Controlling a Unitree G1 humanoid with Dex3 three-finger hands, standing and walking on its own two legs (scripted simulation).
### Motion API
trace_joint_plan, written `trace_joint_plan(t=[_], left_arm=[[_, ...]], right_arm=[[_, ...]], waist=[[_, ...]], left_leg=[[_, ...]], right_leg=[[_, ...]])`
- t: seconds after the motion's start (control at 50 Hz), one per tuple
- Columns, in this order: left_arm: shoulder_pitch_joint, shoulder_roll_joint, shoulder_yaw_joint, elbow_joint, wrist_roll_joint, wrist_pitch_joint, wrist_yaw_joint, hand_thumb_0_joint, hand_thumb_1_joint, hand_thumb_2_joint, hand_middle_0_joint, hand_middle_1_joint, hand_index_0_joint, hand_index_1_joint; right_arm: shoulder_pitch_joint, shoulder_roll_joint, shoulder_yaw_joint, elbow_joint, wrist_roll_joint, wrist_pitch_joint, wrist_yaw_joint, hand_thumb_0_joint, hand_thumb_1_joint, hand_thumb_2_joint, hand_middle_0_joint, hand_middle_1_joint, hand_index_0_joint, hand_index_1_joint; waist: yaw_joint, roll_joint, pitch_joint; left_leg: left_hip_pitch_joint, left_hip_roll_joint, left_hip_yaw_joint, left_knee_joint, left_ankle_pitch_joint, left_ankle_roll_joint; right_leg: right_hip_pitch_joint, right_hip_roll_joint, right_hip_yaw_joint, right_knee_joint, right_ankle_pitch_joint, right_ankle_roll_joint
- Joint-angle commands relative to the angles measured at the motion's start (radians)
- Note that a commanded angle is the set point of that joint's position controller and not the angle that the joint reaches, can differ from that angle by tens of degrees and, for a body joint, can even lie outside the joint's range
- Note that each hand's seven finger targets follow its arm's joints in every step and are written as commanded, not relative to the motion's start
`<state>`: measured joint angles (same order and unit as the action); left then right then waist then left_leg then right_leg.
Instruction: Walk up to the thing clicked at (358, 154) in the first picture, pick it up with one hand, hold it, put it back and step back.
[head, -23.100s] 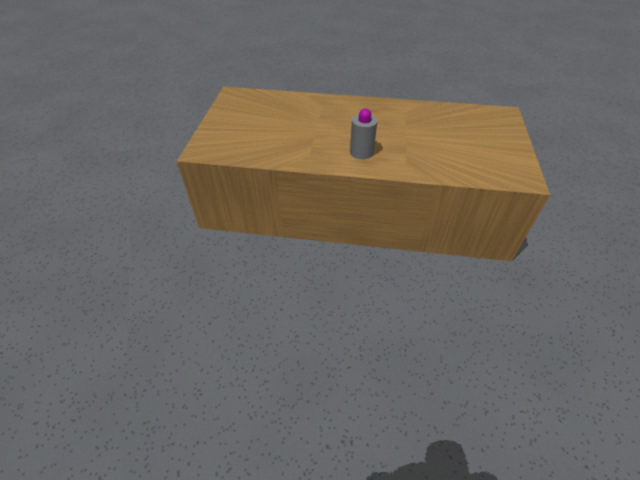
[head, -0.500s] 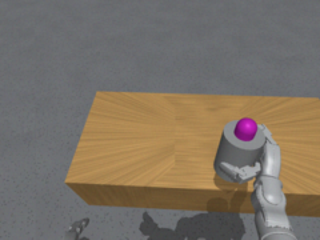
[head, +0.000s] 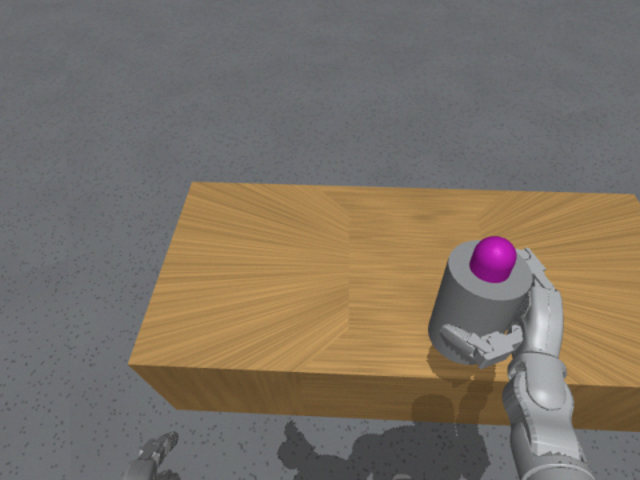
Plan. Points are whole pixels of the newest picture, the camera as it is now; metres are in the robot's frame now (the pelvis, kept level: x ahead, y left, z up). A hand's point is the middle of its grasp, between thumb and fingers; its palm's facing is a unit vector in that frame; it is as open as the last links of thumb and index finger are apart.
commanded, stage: hold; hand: right
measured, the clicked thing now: (478, 294) +0.34 -0.17 +0.05
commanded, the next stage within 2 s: crouch in 0.50 s
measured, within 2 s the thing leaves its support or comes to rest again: neither
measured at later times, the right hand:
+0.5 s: hand (477, 308) +0.33 -0.17 +0.03, palm faces +0.23 +0.97 -0.01, open 12.2 cm
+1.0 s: hand (466, 312) +0.37 -0.19 -0.05, palm faces +0.26 +0.97 -0.02, open 12.2 cm
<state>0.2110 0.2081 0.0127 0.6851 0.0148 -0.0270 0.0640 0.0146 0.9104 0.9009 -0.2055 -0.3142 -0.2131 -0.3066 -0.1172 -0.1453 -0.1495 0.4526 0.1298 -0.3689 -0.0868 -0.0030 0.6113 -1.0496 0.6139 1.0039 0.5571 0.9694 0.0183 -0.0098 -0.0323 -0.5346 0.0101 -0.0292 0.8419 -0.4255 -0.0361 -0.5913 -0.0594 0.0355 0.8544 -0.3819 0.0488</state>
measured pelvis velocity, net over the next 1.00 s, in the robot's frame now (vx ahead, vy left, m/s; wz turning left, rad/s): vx -0.02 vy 0.00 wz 0.01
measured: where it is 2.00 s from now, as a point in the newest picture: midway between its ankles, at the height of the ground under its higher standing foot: outside the picture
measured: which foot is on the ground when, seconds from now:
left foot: down 0.00-1.00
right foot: down 0.00-1.00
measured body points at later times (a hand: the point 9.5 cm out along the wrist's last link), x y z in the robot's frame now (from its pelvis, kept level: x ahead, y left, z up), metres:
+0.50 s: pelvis +0.00 +0.00 +0.00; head +0.04 +0.00 +0.45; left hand +0.13 +0.25 -0.11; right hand +0.31 -0.22 +0.04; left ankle +0.00 +0.14 -0.70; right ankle +0.03 -0.15 -0.70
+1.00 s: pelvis -0.02 +0.00 -0.05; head +0.08 -0.02 +0.39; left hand +0.11 +0.26 -0.15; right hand +0.35 -0.24 -0.04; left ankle +0.00 +0.14 -0.70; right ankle +0.03 -0.15 -0.70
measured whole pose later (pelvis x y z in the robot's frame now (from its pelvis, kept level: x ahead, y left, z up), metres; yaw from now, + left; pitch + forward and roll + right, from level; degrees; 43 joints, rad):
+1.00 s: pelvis -0.02 +0.00 -0.05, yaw +1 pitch +17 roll +1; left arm 0.17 0.22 0.02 0.69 0.06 -0.06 0.04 0.01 0.91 0.91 -0.20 -0.31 -0.20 -0.30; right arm -0.39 -0.21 -0.28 0.83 0.09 -0.53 -0.06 0.00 0.61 -1.05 0.62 1.00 0.56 0.96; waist 0.07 0.03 -0.08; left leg -0.91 0.00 -0.03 1.10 -0.49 -0.04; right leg -0.96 -0.06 0.05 1.10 -0.43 0.05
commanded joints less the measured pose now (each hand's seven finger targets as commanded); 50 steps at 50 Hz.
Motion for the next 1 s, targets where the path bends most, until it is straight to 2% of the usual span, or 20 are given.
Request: trace_joint_plan(t=[0.0, 0.02, 0.18, 0.2, 0.26, 0.3, 0.36, 0.44, 0.46, 0.52, 0.54, 0.58, 0.6, 0.64, 0.74, 0.8, 0.84, 0.92, 0.96, 0.98], left_arm=[[-0.041, 0.130, 0.043, -0.126, 0.001, -0.045, 0.011, 0.000, 0.907, 0.904, -0.204, -0.314, -0.209, -0.309], [-0.032, 0.142, 0.051, -0.126, 0.001, -0.042, 0.011, 0.000, 0.905, 0.904, -0.205, -0.315, -0.210, -0.310], [-0.032, 0.127, 0.046, -0.125, 0.004, -0.039, 0.011, 0.000, 0.899, 0.907, -0.204, -0.314, -0.207, -0.311], [-0.041, 0.120, 0.036, -0.129, 0.002, -0.042, 0.011, 0.000, 0.904, 0.904, -0.203, -0.313, -0.207, -0.309], [-0.046, 0.119, 0.037, -0.134, 0.004, -0.044, 0.006, 0.000, 0.902, 0.901, -0.206, -0.314, -0.210, -0.310], [-0.038, 0.142, 0.055, -0.136, 0.004, -0.040, 0.009, 0.000, 0.899, 0.905, -0.205, -0.314, -0.207, -0.311], [-0.040, 0.127, 0.045, -0.131, 0.003, -0.043, 0.006, 0.000, 0.902, 0.902, -0.206, -0.315, -0.210, -0.311], [-0.047, 0.119, 0.036, -0.137, 0.001, -0.045, 0.007, 0.000, 0.903, 0.904, -0.205, -0.313, -0.208, -0.310], [-0.033, 0.139, 0.054, -0.128, 0.003, -0.043, 0.008, 0.000, 0.907, 0.903, -0.204, -0.313, -0.208, -0.309], [-0.051, 0.125, 0.040, -0.135, 0.002, -0.041, 0.008, 0.000, 0.907, 0.901, -0.204, -0.313, -0.209, -0.308], [-0.033, 0.134, 0.049, -0.133, 0.002, -0.038, 0.009, 0.000, 0.908, 0.902, -0.205, -0.315, -0.210, -0.309], [-0.038, 0.128, 0.047, -0.129, 0.004, -0.040, 0.008, 0.000, 0.913, 0.903, -0.197, -0.320, -0.212, -0.307], [-0.044, 0.127, 0.043, -0.133, 0.002, -0.040, 0.011, 0.000, 0.919, 0.919, -0.190, -0.310, -0.193, -0.307], [-0.047, 0.129, 0.043, -0.127, 0.004, -0.041, 0.010, 0.000, 0.906, 0.921, -0.191, -0.306, -0.190, -0.308], [-0.041, 0.133, 0.051, -0.103, 0.012, -0.044, 0.007, 0.000, 0.907, 0.913, -0.194, -0.306, -0.194, -0.306], [-0.053, 0.134, 0.054, -0.093, 0.024, -0.049, -0.001, 0.000, 0.906, 0.910, -0.197, -0.307, -0.198, -0.307], [-0.044, 0.145, 0.057, -0.088, 0.031, -0.054, -0.005, 0.000, 0.909, 0.907, -0.197, -0.307, -0.199, -0.305], [-0.011, 0.148, 0.057, -0.070, 0.050, -0.061, -0.016, 0.000, 0.905, 0.913, -0.199, -0.312, -0.201, -0.310], [0.000, 0.158, 0.056, -0.072, 0.061, -0.062, -0.022, 0.000, 0.903, 0.920, -0.197, -0.313, -0.198, -0.312], [0.016, 0.161, 0.058, -0.078, 0.064, -0.064, -0.025, 0.000, 0.907, 0.917, -0.194, -0.312, -0.197, -0.309]], right_arm=[[-0.343, -0.112, -0.028, -0.314, 0.013, -0.123, 0.002, 0.000, 0.020, -1.311, 1.229, 1.433, 1.286, 1.433], [-0.345, -0.138, -0.055, -0.327, 0.012, -0.125, -0.002, 0.000, 0.028, -1.318, 1.224, 1.436, 1.284, 1.436], [-0.379, -0.151, -0.070, -0.346, 0.014, -0.131, -0.007, 0.000, 0.002, -1.332, 1.241, 1.450, 1.299, 1.450], [-0.333, -0.103, -0.037, -0.277, 0.014, -0.124, 0.000, 0.000, -0.005, -1.322, 1.236, 1.440, 1.292, 1.440], [-0.357, -0.107, -0.033, -0.320, 0.012, -0.135, 0.004, 0.000, 0.002, -1.320, 1.236, 1.439, 1.292, 1.439], [-0.377, -0.151, -0.060, -0.362, 0.009, -0.138, 0.004, 0.000, 0.000, -1.335, 1.247, 1.455, 1.304, 1.455], [-0.360, -0.108, -0.029, -0.312, 0.013, -0.130, 0.009, 0.000, 0.002, -1.323, 1.237, 1.442, 1.294, 1.442], [-0.339, -0.114, -0.045, -0.312, 0.019, -0.132, 0.006, 0.000, 0.015, -1.318, 1.232, 1.438, 1.289, 1.438], [-0.341, -0.145, -0.076, -0.335, 0.018, -0.136, 0.002, 0.000, 0.011, -1.319, 1.238, 1.441, 1.294, 1.441], [-0.331, -0.123, -0.047, -0.313, 0.016, -0.132, 0.006, 0.000, 0.004, -1.319, 1.234, 1.438, 1.291, 1.438], [-0.377, -0.159, -0.074, -0.376, 0.016, -0.138, 0.001, 0.000, 0.011, -1.318, 1.226, 1.434, 1.283, 1.434], [-0.348, -0.107, -0.039, -0.324, 0.016, -0.132, 0.005, 0.000, 0.000, -1.358, 1.252, 1.472, 1.313, 1.472], [-0.366, -0.135, -0.059, -0.332, 0.016, -0.133, 0.002, 0.000, -0.080, -1.278, 1.288, 1.418, 1.324, 1.418], [-0.377, -0.113, -0.045, -0.281, 0.016, -0.130, 0.005, 0.000, -0.108, -1.288, 1.291, 1.435, 1.331, 1.435], [-0.430, -0.128, -0.076, -0.129, 0.006, -0.154, 0.013, 0.000, -0.065, -1.283, 1.278, 1.431, 1.322, 1.431], [-0.520, -0.135, -0.090, -0.062, 0.001, -0.189, 0.020, 0.000, -0.053, -1.253, 1.253, 1.399, 1.295, 1.399], [-0.561, -0.187, -0.140, -0.018, -0.007, -0.223, 0.016, 0.000, -0.042, -1.265, 1.259, 1.412, 1.304, 1.412], [-0.718, -0.243, -0.169, 0.077, -0.024, -0.293, 0.020, 0.000, 0.025, -1.241, 1.211, 1.379, 1.261, 1.379], [-0.786, -0.307, -0.216, 0.111, -0.030, -0.329, 0.017, 0.000, 0.031, -1.251, 1.218, 1.390, 1.269, 1.390], [-0.839, -0.334, -0.228, 0.073, -0.033, -0.345, 0.019, 0.000, 0.044, -1.257, 1.213, 1.394, 1.267, 1.395]], waist=[[0.004, -0.019, -0.331], [-0.005, -0.026, -0.349], [0.004, -0.024, -0.338], [0.012, 0.007, -0.311], [0.002, -0.015, -0.347], [-0.001, -0.038, -0.365], [0.010, -0.028, -0.330], [0.002, -0.008, -0.346], [-0.006, -0.011, -0.367], [0.001, -0.018, -0.334], [-0.002, -0.031, -0.354], [0.007, -0.015, -0.330], [0.005, -0.031, -0.331], [0.017, -0.019, -0.286], [0.034, 0.037, -0.262], [0.045, 0.017, -0.237], [0.039, 0.006, -0.316], [0.062, -0.051, -0.438], [0.059, -0.087, -0.519], [0.058, -0.113, -0.609]], left_leg=[[0.085, -0.023, 0.053, -0.120, 0.281, 0.027], [0.094, -0.022, 0.052, -0.114, 0.299, 0.028], [0.103, -0.016, 0.039, -0.118, 0.336, 0.020], [0.084, -0.020, 0.044, -0.118, 0.320, 0.021], [0.084, -0.019, 0.042, -0.111, 0.312, 0.023], [0.084, -0.019, 0.041, -0.109, 0.308, 0.026], [0.072, -0.021, 0.046, -0.113, 0.288, 0.026], [0.091, -0.021, 0.045, -0.114, 0.297, 0.023], [0.093, -0.019, 0.042, -0.109, 0.318, 0.022], [0.083, -0.021, 0.043, -0.114, 0.295, 0.024], [0.094, -0.018, 0.039, -0.112, 0.311, 0.024], [0.078, -0.019, 0.042, -0.112, 0.302, 0.023], [0.086, -0.019, 0.040, -0.115, 0.300, 0.024], [0.049, -0.021, 0.044, -0.117, 0.255, 0.025], [-0.012, -0.014, 0.027, -0.094, 0.228, 0.018], [-0.116, -0.013, 0.018, -0.056, 0.108, 0.025], [-0.158, -0.019, 0.026, 0.002, 0.109, 0.028], [-0.298, -0.026, 0.028, 0.145, 0.141, 0.032], [-0.356, -0.027, 0.027, 0.198, 0.126, 0.034], [-0.377, -0.030, 0.033, 0.233, 0.141, 0.038]], right_leg=[[0.213, 0.034, -0.047, -0.111, 0.220, -0.043], [0.221, 0.033, -0.045, -0.110, 0.243, -0.039], [0.206, 0.037, -0.056, -0.091, 0.256, -0.048], [0.199, 0.035, -0.054, -0.095, 0.245, -0.049], [0.211, 0.035, -0.053, -0.090, 0.242, -0.047], [0.226, 0.035, -0.051, -0.095, 0.241, -0.044], [0.198, 0.036, -0.050, -0.099, 0.219, -0.045], [0.197, 0.037, -0.052, -0.094, 0.226, -0.048], [0.212, 0.035, -0.052, -0.088, 0.245, -0.047], [0.202, 0.037, -0.053, -0.094, 0.226, -0.046], [0.208, 0.036, -0.053, -0.092, 0.236, -0.047], [0.194, 0.036, -0.053, -0.094, 0.225, -0.048], [0.200, 0.037, -0.056, -0.096, 0.224, -0.048], [0.168, 0.035, -0.052, -0.100, 0.181, -0.049], [0.092, 0.033, -0.050, -0.053, 0.142, -0.057], [0.005, 0.032, -0.039, -0.021, 0.040, -0.057], [-0.004, 0.030, -0.031, 0.018, 0.040, -0.052], [-0.113, 0.032, -0.029, 0.152, 0.066, -0.048], [-0.154, 0.031, -0.026, 0.212, 0.058, -0.045], [-0.137, 0.029, -0.023, 0.236, 0.087, -0.041]])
